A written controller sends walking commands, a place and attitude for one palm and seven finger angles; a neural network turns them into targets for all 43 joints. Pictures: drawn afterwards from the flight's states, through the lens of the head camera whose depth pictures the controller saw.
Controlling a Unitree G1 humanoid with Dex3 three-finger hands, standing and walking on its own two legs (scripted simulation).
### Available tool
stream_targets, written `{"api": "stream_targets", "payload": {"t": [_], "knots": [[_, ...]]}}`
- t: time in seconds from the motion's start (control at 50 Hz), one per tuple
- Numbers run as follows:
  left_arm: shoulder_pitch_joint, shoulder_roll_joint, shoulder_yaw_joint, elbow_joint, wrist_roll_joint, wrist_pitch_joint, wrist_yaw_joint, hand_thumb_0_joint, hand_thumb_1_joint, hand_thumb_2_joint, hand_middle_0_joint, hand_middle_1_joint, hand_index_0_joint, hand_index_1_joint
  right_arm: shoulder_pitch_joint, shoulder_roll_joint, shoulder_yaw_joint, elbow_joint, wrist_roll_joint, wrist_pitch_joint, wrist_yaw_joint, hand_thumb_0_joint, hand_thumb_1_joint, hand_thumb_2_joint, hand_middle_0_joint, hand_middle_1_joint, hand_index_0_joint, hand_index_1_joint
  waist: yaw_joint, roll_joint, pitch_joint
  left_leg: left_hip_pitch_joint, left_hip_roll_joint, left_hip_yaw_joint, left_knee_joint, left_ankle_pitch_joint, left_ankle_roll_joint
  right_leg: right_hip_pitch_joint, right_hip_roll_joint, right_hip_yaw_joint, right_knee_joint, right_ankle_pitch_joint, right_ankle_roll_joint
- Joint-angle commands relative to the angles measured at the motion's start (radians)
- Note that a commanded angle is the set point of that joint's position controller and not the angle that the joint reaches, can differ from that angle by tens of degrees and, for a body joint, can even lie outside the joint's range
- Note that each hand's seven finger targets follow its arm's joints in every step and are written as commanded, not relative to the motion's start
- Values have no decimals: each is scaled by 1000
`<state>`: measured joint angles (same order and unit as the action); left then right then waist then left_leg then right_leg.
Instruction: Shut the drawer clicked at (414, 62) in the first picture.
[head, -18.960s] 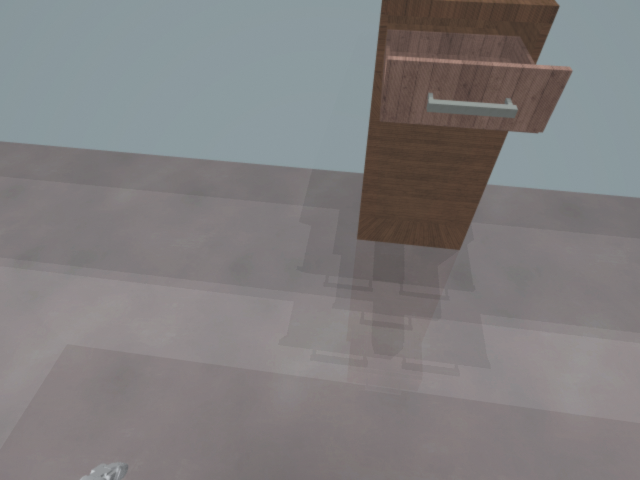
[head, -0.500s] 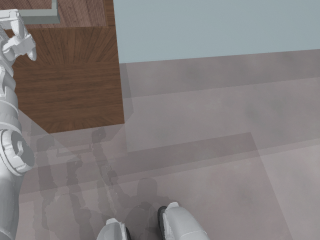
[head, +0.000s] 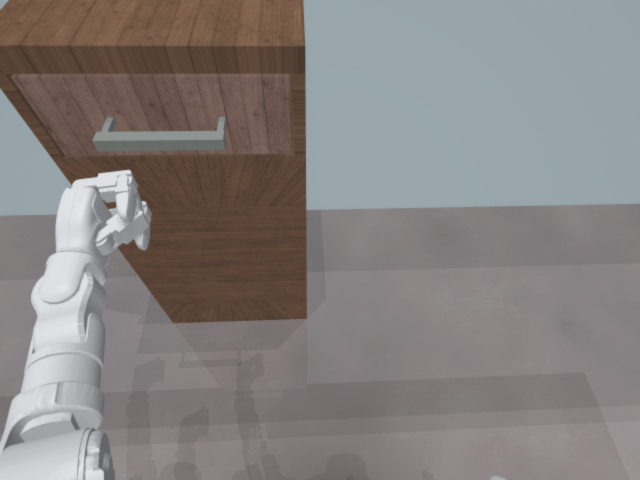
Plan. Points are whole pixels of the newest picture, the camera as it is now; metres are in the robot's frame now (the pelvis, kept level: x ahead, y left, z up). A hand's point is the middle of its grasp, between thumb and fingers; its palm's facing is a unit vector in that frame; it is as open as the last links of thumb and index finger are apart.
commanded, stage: draw the hand back to the body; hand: left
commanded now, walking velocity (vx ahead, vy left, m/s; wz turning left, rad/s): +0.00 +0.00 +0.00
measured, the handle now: (164, 132) +0.60 +0.23 +0.06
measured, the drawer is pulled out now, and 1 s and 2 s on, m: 0.00 0.00 0.00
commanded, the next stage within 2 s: step back with the hand held close in 1.04 s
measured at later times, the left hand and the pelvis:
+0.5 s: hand (54, 333) +0.25 +0.23 +0.15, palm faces +0.33 -0.90 -0.28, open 3.3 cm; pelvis -0.03 -0.01 +0.03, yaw +2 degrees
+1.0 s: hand out of the picture +0.12 +0.23 +0.19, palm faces +0.46 -0.78 -0.42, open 3.3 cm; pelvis -0.04 -0.02 +0.03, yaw +3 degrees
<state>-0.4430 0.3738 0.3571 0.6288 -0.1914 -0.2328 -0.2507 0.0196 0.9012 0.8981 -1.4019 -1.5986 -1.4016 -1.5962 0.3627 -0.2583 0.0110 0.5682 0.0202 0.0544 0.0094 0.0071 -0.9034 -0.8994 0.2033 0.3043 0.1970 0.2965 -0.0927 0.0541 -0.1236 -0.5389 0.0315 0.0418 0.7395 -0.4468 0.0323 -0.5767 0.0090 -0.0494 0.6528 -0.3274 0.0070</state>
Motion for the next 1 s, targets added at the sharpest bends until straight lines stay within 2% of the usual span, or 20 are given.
{"api": "stream_targets", "payload": {"t": [0.0,0.02,0.06,0.1,0.14,0.16,0.18,0.2,0.22,0.3,0.36,0.44,0.52,0.56,0.68,0.74,0.8,0.82,0.92,0.98], "knots": [[-278,171,-18,-308,-44,-26,-7,0,900,900,-1400,-1600,-1400,-1600,23,-143,-48,-84,22,-66,-21,0,-900,-900,200,300,200,300,5,50,-284,239,7,-54,-84,693,-19,253,15,-7,-15,505,-23],[-289,163,-29,-339,-47,-17,-9,0,900,900,-1400,-1600,-1400,-1600,10,-143,-46,-88,23,-74,-26,0,-900,-900,200,300,200,300,3,61,-269,258,4,-56,-85,706,-19,255,15,-6,-19,504,-26],[-215,184,-1,-376,-55,8,-13,0,900,900,-1400,-1600,-1400,-1600,-7,-142,-45,-95,21,-87,-31,0,-900,-900,200,300,200,300,30,44,-306,285,1,-60,-96,738,-25,305,11,-8,-22,534,-26],[-195,156,-27,-422,-62,27,-23,0,900,900,-1400,-1600,-1400,-1600,-47,-137,-35,-107,25,-105,-37,0,-900,-900,200,300,200,300,32,37,-270,280,-5,-61,-116,674,-27,314,7,-12,-35,505,-28],[-155,163,-14,-446,-71,42,-31,0,900,900,-1400,-1600,-1400,-1600,-75,-134,-28,-116,27,-118,-43,0,-900,-900,200,300,200,300,46,8,-250,278,-9,-62,-134,621,-23,336,7,-12,-45,480,-31],[-166,222,-79,-572,63,37,95,0,900,900,-1400,-1600,-1400,-1600,-139,-127,-34,-126,22,-116,-47,0,-900,-900,200,300,200,300,90,34,-211,313,-24,-58,-174,608,-18,344,-17,13,-100,402,-40],[-85,139,-107,-571,71,56,161,0,900,900,-1400,-1600,-1400,-1600,-152,-115,-33,-128,19,-119,-51,0,-900,-900,200,300,200,300,73,22,-156,321,-16,-58,-206,536,-25,324,-15,4,-124,343,-38],[-21,118,-119,-568,86,71,208,0,900,900,-1400,-1600,-1400,-1600,-168,-114,-29,-122,20,-117,-54,0,-900,-900,200,300,200,300,82,-9,-123,313,-13,-60,-233,489,-23,349,-15,2,-141,317,-40],[17,118,-118,-588,90,81,239,0,900,900,-1400,-1600,-1400,-1600,-183,-118,-25,-120,23,-115,-58,0,-900,-900,200,300,200,300,87,-43,-104,308,-13,-61,-256,452,-19,371,-9,3,-160,303,-42],[68,131,-94,-679,115,95,310,0,900,900,-1400,-1600,-1400,-1600,-240,-103,-10,-111,18,-116,-76,0,-900,-900,200,300,200,300,98,-40,-60,337,-17,-52,-330,373,-16,446,-18,7,-209,266,-41],[114,137,-83,-786,127,86,335,0,900,900,-1400,-1600,-1400,-1600,-260,-92,-4,-106,10,-131,-82,0,-900,-900,200,300,200,300,108,24,-71,396,-21,-52,-364,401,-18,493,-17,11,-240,276,-43],[264,108,-95,-886,129,83,344,0,900,900,-1400,-1600,-1400,-1600,-282,-85,-2,-104,0,-150,-81,0,-900,-900,200,300,200,300,120,20,-23,427,-19,-52,-397,426,-20,522,-14,9,-275,284,-40],[417,116,-60,-957,129,85,346,0,900,900,-1400,-1600,-1400,-1600,-296,-85,-7,-102,-10,-159,-78,0,-900,-900,200,300,200,300,134,-39,13,427,-23,-48,-408,422,-13,548,-9,10,-301,287,-36],[474,105,-53,-1007,129,83,346,0,900,900,-1400,-1600,-1400,-1600,-301,-79,-7,-103,-12,-161,-76,0,-900,-900,200,300,200,300,135,-11,32,425,-24,-45,-413,421,-15,552,-12,12,-304,286,-37],[670,116,-7,-1169,133,72,351,0,900,900,-1400,-1600,-1400,-1600,-302,-70,-17,-107,-21,-181,-72,0,-900,-900,200,300,200,300,146,-6,32,441,-23,-41,-403,446,-13,562,-14,17,-311,300,-32],[771,118,12,-1220,132,71,356,0,900,900,-1400,-1600,-1400,-1600,-306,-69,-19,-107,-22,-194,-74,0,-900,-900,200,300,200,300,152,-7,77,428,-20,-41,-403,411,-13,540,-15,21,-326,262,-30],[853,123,33,-1287,135,64,366,0,900,900,-1400,-1600,-1400,-1600,-300,-65,-21,-111,-22,-212,-79,0,-900,-900,200,300,200,300,158,5,76,428,-19,-42,-397,395,-15,534,-15,22,-326,243,-29],[884,132,44,-1284,136,66,367,0,900,900,-1400,-1600,-1400,-1600,-303,-66,-22,-113,-22,-217,-83,0,-900,-900,200,300,200,300,162,-6,114,419,-20,-47,-399,374,-15,512,-9,24,-343,217,-32],[839,106,18,-1252,147,62,374,0,900,900,-1400,-1600,-1400,-1600,-288,-68,-24,-92,-22,-239,-96,0,-900,-900,200,300,200,300,143,-35,183,414,-23,-48,-404,268,-6,447,-13,28,-375,95,-27],[830,101,16,-1244,147,54,378,0,900,900,-1400,-1600,-1400,-1600,-286,-63,-23,-90,-22,-246,-101,0,-900,-900,200,300,200,300,147,-39,161,419,-25,-49,-403,251,-1,458,-19,31,-370,71,-26]]}}
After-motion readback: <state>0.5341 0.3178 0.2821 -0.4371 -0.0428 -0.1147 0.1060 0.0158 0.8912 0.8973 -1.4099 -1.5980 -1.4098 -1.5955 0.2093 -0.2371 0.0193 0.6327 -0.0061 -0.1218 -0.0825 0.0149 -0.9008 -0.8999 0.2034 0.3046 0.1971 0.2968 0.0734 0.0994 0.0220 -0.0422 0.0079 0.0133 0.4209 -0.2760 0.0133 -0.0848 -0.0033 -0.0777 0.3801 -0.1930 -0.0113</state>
